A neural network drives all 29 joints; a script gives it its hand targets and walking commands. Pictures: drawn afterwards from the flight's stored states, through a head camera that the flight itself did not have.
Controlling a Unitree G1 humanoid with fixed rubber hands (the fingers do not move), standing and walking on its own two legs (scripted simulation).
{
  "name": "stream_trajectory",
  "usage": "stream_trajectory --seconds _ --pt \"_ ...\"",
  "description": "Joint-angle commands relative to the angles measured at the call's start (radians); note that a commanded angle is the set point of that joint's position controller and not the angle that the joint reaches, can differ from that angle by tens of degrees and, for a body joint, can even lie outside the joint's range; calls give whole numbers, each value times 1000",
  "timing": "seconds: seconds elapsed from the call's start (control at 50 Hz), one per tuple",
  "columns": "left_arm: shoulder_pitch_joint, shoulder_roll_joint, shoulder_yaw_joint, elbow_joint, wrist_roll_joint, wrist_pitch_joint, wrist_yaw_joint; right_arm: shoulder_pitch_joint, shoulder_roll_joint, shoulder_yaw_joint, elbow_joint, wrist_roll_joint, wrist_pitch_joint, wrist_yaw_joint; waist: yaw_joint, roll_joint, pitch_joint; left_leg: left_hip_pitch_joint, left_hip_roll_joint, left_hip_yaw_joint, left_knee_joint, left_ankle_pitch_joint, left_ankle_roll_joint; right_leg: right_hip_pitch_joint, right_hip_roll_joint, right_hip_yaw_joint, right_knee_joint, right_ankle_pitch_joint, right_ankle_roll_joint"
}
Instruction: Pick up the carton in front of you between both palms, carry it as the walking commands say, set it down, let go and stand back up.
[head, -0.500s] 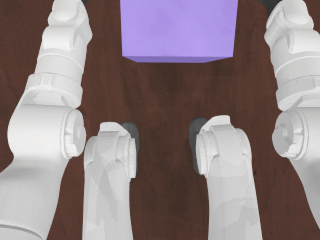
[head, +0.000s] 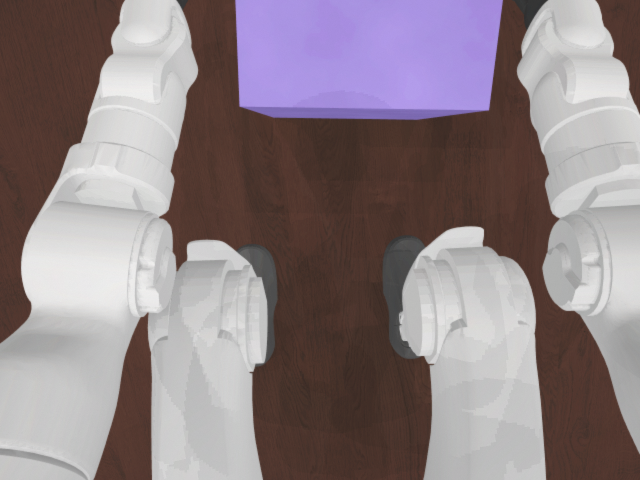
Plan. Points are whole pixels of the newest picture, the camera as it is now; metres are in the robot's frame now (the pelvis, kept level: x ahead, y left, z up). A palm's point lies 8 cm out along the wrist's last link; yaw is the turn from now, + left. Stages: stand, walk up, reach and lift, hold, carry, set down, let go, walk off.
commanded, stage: reach and lift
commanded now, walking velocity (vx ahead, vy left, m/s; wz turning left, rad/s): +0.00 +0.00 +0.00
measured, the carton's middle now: (355, 17) +0.53 -0.04 -0.25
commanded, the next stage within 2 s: none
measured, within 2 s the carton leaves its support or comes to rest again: leaves its support in 0.50 s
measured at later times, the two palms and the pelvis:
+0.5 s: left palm out of the picture +0.54 +0.12 -0.17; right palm out of the picture +0.53 -0.19 -0.17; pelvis +0.00 +0.00 -0.01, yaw +0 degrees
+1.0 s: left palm out of the picture +0.50 +0.12 +0.04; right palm out of the picture +0.48 -0.18 +0.03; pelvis -0.01 +0.00 +0.10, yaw -1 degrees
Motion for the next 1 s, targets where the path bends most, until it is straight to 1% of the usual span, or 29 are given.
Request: stream_trajectory --seconds 0.0,0.06,0.1,0.14,0.16,0.18,0.2,0.24,0.26,0.28,0.32,0.38,0.44,0.48,0.52,0.54,0.56,0.58,0.6,0.62,0.66,0.72,0.76,0.8,0.86,0.98 --pt "-255 87 7 -84 2 -17 4 -251 -114 -5 -90 2 -18 0 -23 16 -1157 569 0 79 -158 290 1 574 -5 -69 -176 339 6" --pt "-299 39 -28 -83 -16 -17 4 -293 -73 28 -89 17 -16 2 -27 20 -1154 580 -5 78 -166 274 3 572 -2 -70 -186 316 4" --pt "-333 -21 -52 -80 -26 -17 4 -325 -24 50 -83 25 -16 5 -31 25 -1147 586 -14 79 -169 264 4 576 6 -71 -192 306 1" --pt "-341 -36 -41 -66 -6 -18 8 -335 -3 39 -67 2 -15 1 -36 26 -1131 588 -21 80 -171 252 3 580 12 -71 -196 294 2" --pt "-348 -61 -37 -65 10 -18 6 -349 35 45 -68 -6 -13 5 -30 27 -1122 599 -26 80 -171 251 6 577 17 -72 -198 289 4" --pt "-378 -131 -47 -75 21 -19 -6 -386 127 66 -74 -9 -10 20 -16 21 -1116 604 -33 82 -173 253 10 580 23 -74 -196 281 4" --pt "-439 -288 -88 -88 15 -15 -32 -452 282 109 -88 -8 -8 48 -22 24 -1127 599 -40 83 -171 265 14 583 33 -75 -195 293 2" --pt "-541 -590 -124 -88 46 2 -104 -569 585 156 -98 -31 13 123 -23 32 -1103 574 -58 85 -157 268 20 558 55 -80 -181 296 -3" --pt "-567 -712 -121 -85 66 19 -142 -606 701 159 -112 -48 31 163 -26 34 -1083 556 -70 88 -148 260 23 543 61 -84 -171 285 -6" --pt "-571 -801 -107 -92 88 35 -175 -614 783 153 -130 -66 49 196 -24 36 -1064 543 -81 95 -139 249 25 528 65 -90 -163 272 -6" --pt "-554 -900 -84 -114 115 60 -221 -611 882 149 -162 -87 80 242 -22 35 -1034 507 -91 109 -135 248 31 496 73 -101 -157 270 -7" --pt "-553 -1000 -82 -174 114 83 -253 -606 976 164 -248 -81 108 282 -27 35 -1103 511 -97 121 -125 307 39 515 79 -109 -145 343 -7" --pt "-580 -1085 -148 -272 69 96 -257 -619 1050 222 -368 -41 126 289 -40 31 -1293 578 -100 131 -112 396 37 617 81 -114 -134 452 -7" --pt "-615 -1129 -214 -367 23 104 -247 -638 1090 273 -464 -11 141 277 -52 28 -1482 651 -105 135 -110 464 31 723 85 -119 -131 537 -7" --pt "-608 -1188 -259 -446 -8 121 -234 -652 1113 313 -554 8 159 263 -61 24 -1681 741 -111 139 -117 530 26 824 92 -130 -137 604 -4" --pt "-601 -1214 -271 -476 -7 134 -230 -644 1127 323 -583 6 171 261 -65 18 -1756 767 -113 139 -126 549 23 862 95 -134 -144 626 -4" --pt "-582 -1241 -288 -504 0 146 -223 -626 1158 339 -609 -3 182 252 -57 14 -1808 778 -120 143 -138 551 19 880 101 -138 -155 629 -2" --pt "-562 -1254 -293 -526 9 159 -219 -597 1175 345 -629 -17 196 247 -62 3 -1842 778 -126 145 -152 534 17 904 105 -142 -172 620 1" --pt "-538 -1266 -296 -537 21 174 -218 -563 1193 348 -635 -31 211 245 -60 -5 -1841 772 -130 147 -170 507 17 902 108 -147 -193 592 4" --pt "-512 -1274 -290 -534 39 188 -221 -530 1214 344 -626 -47 226 247 -56 -10 -1808 754 -132 147 -193 466 19 878 111 -150 -217 547 5" --pt "-458 -1287 -253 -489 85 217 -232 -465 1258 315 -565 -85 260 257 -40 -9 -1673 691 -134 148 -250 354 22 796 115 -153 -273 424 3" --pt "-390 -1293 -137 -370 184 253 -255 -382 1295 210 -427 -175 303 281 -14 0 -1420 582 -131 150 -340 189 26 666 120 -144 -358 242 -4" --pt "-372 -1288 -66 -317 240 266 -267 -365 1296 143 -366 -229 315 294 -6 3 -1328 552 -129 147 -391 129 30 635 123 -136 -403 179 -10" --pt "-377 -1288 -20 -294 274 269 -273 -372 1296 100 -343 -263 317 300 -2 4 -1304 556 -129 144 -431 109 34 638 127 -130 -440 156 -15" --pt "-388 -1297 13 -286 299 268 -280 -390 1298 68 -336 -294 314 304 -5 5 -1329 589 -132 138 -482 105 35 675 129 -126 -488 150 -19" --pt "-363 -1338 5 -305 306 287 -294 -368 1335 73 -353 -309 330 311 -13 0 -1435 698 -135 135 -573 113 28 787 131 -129 -577 151 -16"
